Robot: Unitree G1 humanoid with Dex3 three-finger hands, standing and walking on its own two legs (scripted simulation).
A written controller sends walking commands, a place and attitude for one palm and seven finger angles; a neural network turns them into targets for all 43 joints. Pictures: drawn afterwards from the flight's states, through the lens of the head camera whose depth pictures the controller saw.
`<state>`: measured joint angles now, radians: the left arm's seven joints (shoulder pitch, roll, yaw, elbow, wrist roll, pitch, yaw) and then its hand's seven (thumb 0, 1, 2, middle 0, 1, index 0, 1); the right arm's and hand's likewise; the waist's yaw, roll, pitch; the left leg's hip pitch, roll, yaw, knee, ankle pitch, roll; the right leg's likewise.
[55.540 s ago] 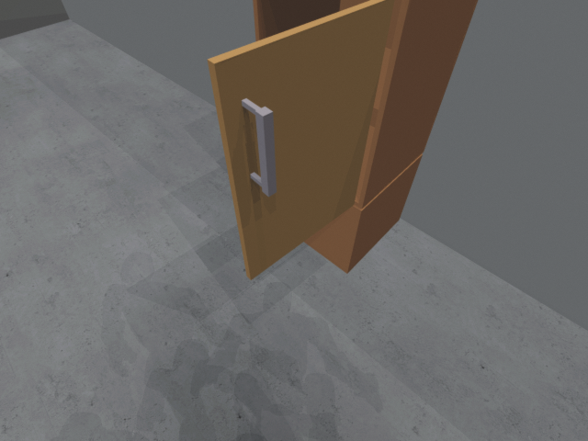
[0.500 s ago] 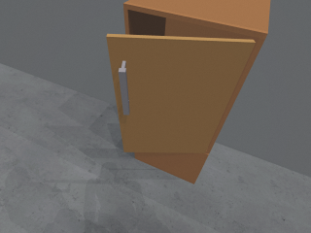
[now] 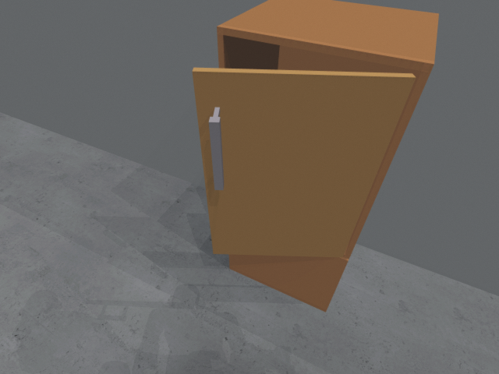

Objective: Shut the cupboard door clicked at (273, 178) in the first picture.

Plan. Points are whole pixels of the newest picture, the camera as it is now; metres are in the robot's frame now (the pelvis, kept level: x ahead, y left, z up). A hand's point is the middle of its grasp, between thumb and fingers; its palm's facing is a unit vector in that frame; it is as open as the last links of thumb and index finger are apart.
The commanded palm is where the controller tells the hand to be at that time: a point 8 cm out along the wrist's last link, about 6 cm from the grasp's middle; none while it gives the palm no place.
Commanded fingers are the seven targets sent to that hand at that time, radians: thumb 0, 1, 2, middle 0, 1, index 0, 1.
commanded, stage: look again from close up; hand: left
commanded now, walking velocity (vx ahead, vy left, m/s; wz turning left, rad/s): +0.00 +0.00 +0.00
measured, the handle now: (218, 150) +0.53 +0.10 +0.09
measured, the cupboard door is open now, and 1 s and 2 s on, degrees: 25 25 25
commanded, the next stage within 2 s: shuffle to correct the standing spot in 0.20 s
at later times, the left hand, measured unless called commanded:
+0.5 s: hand out of the picture -0.02 +0.20 -0.17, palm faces -0.02 -0.98 -0.21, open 7.3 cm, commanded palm none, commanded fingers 0.00 0.90 0.90 -0.20 -0.30 -0.20 -0.30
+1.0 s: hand out of the picture -0.01 +0.12 -0.19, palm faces +0.05 -1.00 -0.08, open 7.3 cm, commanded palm none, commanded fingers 0.00 0.90 0.90 -0.20 -0.30 -0.20 -0.30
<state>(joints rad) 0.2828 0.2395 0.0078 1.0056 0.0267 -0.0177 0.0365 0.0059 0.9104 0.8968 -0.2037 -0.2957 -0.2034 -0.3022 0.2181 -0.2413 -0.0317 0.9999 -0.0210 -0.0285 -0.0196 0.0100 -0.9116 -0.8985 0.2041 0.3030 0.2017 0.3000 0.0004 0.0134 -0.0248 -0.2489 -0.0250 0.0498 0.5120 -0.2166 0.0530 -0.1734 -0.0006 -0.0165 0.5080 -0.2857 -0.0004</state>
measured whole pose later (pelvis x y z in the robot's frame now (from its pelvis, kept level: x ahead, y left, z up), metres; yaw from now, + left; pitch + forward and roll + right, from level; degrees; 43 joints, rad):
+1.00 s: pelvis +0.05 -0.02 -0.01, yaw -1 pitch -1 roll -1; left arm 0.44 0.12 0.03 1.08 0.04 0.03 0.01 0.00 0.91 0.90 -0.20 -0.30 -0.20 -0.30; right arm 0.28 -0.12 -0.04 1.07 -0.03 -0.04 -0.05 0.01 -0.92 -0.90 0.20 0.30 0.20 0.30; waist 0.01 -0.06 0.01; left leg -0.29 0.04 0.15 0.61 -0.31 0.05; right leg -0.23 0.03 -0.05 0.69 -0.42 -0.03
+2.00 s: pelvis +0.07 -0.06 +0.00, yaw +2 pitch -1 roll -1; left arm 0.27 0.21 0.06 1.02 0.03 0.07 0.03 0.01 0.91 0.90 -0.20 -0.30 -0.20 -0.30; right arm 0.16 -0.13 -0.04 0.97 -0.03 0.03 -0.02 0.01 -0.92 -0.90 0.20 0.30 0.20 0.30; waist 0.05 -0.06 0.05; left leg -0.23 -0.02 0.06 0.51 -0.27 0.07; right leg -0.39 -0.05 -0.03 0.81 -0.40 0.02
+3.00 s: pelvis +0.00 -0.05 +0.01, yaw +0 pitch -1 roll +0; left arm 0.45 0.08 0.01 1.15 0.03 0.01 0.05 0.00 0.91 0.90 -0.20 -0.30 -0.20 -0.30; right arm 0.31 -0.10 -0.03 1.14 -0.02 0.02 -0.03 0.01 -0.92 -0.90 0.20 0.30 0.20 0.30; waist 0.02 -0.01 0.00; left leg -0.27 -0.06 0.09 0.36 -0.09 0.07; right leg -0.19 -0.02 -0.03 0.44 -0.25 0.00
